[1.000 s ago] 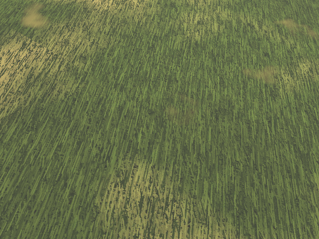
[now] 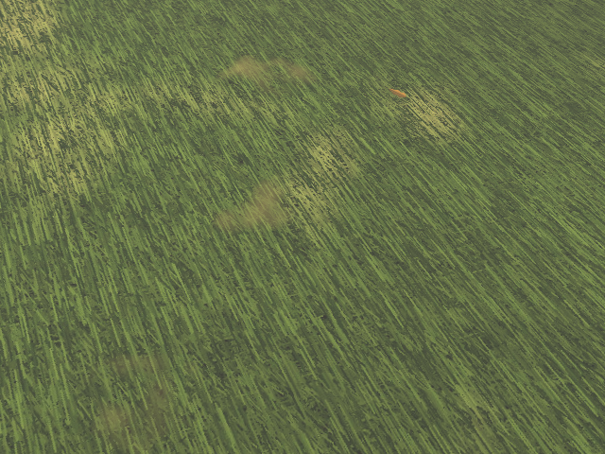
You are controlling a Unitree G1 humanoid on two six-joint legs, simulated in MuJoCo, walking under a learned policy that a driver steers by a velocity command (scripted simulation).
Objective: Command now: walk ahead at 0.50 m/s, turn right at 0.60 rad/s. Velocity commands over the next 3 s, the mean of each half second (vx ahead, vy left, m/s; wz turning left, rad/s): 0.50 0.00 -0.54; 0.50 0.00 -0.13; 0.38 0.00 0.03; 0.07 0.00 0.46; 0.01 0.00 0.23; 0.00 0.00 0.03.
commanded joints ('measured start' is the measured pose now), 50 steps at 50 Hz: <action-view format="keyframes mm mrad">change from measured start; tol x32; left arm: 1 -29 16 -2 -83 0 0 -11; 50 437 -16 -11 251 -67 -90 90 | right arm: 1 15 -108 -26 -37 3 -20 2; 44 -442 -58 -30 -122 -10 24 57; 50 262 -212 -76 117 -54 4 23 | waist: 1 16 148 6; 15 75 -171 -275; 43 167 36 123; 50 -47 329 -279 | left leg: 1 43 266 -142 -186 335 105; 13 161 280 100 290 932 40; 16 -575 -9 -78 1087 -346 -75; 42 -649 102 -165 157 537 -12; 49 306 121 -130 -42 689 47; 50 705 349 -292 363 1347 117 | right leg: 1 -111 -38 8 -50 108 11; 13 335 109 -170 -529 -46 -131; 16 943 -334 738 -785 110 -385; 20 547 -187 289 -829 495 -263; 32 587 -122 209 -963 156 -203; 48 567 1 133 -51 448 -129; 50 -11 183 40 739 -593 -48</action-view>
